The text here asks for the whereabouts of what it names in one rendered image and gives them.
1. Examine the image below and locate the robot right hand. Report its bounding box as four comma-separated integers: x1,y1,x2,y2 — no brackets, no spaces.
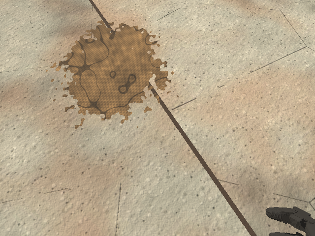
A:
266,206,315,236

